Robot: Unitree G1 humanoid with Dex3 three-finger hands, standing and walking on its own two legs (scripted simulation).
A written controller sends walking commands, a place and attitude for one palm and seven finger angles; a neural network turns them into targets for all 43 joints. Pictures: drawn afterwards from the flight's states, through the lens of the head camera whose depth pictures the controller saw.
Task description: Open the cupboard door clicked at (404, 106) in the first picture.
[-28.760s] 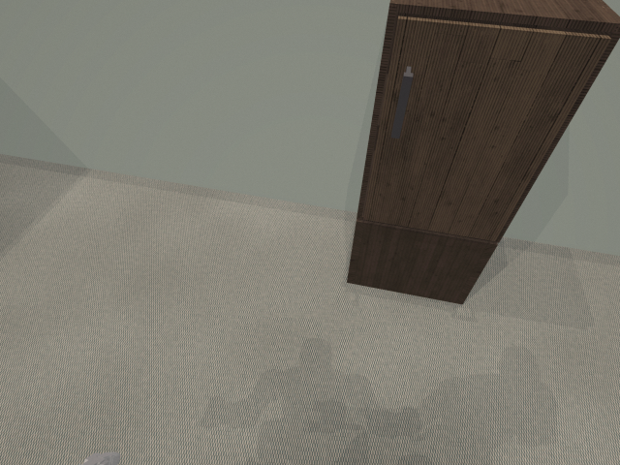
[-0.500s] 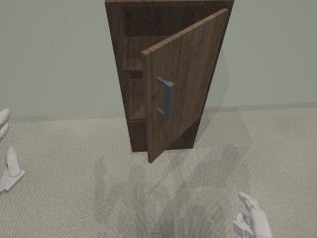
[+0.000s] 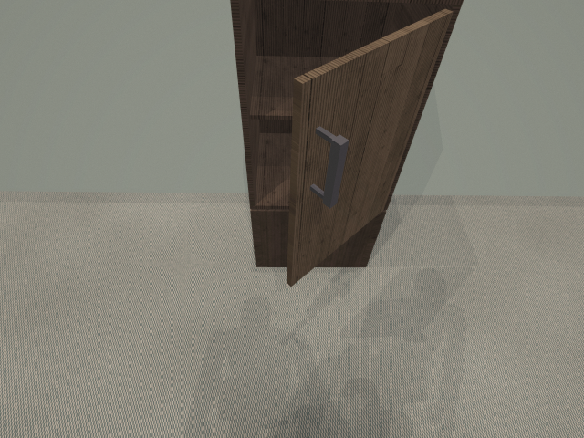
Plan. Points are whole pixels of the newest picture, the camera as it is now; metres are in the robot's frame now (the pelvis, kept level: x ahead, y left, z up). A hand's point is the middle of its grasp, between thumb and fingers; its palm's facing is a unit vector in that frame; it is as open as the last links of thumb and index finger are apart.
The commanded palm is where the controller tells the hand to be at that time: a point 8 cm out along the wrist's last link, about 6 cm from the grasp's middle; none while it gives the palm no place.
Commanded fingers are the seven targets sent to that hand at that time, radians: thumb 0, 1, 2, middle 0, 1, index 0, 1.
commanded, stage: let the arm hang, fingers relaxed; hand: left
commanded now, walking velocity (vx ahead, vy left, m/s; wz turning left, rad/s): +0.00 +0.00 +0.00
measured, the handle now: (326, 168) +0.55 -0.03 +0.04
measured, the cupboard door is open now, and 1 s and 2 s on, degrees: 42 42 42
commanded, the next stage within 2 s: look to check the result in 0.62 s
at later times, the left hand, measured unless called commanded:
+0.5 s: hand out of the picture +0.00 +0.17 -0.18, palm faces +0.03 -0.99 -0.17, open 7.3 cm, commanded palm none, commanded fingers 0.00 0.90 0.90 -0.20 -0.30 -0.20 -0.30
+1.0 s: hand out of the picture +0.01 +0.17 -0.17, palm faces +0.02 -0.99 -0.17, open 7.3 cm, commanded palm none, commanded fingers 0.00 0.90 0.90 -0.20 -0.30 -0.20 -0.30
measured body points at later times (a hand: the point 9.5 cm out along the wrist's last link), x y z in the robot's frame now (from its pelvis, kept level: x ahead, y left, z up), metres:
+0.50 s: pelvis +0.00 +0.01 +0.00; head +0.01 +0.01 +0.45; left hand +0.00 +0.22 -0.16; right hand -0.02 -0.18 -0.17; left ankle +0.05 +0.10 -0.74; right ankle +0.01 -0.10 -0.74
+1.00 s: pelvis +0.02 +0.01 +0.00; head +0.04 +0.01 +0.45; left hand +0.01 +0.22 -0.16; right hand +0.00 -0.19 -0.16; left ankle +0.05 +0.10 -0.74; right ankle +0.01 -0.10 -0.74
